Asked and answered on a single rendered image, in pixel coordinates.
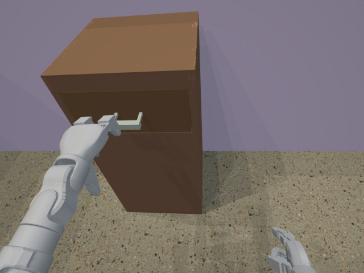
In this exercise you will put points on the handle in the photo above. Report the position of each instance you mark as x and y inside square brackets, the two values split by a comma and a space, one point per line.
[131, 124]

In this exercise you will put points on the drawer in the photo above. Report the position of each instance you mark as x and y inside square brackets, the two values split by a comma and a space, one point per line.
[164, 110]

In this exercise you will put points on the right robot hand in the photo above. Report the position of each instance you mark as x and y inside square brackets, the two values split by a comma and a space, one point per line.
[283, 261]

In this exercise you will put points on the cabinet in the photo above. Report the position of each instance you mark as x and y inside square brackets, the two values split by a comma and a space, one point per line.
[150, 172]

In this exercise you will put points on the left robot hand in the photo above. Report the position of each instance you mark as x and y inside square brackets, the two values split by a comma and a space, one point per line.
[86, 139]

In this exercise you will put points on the robot left forearm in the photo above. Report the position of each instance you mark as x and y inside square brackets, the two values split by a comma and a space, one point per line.
[31, 248]

